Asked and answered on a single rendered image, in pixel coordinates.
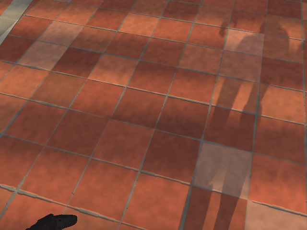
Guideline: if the left robot hand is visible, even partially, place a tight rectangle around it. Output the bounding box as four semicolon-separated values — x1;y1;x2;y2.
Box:
26;214;78;230

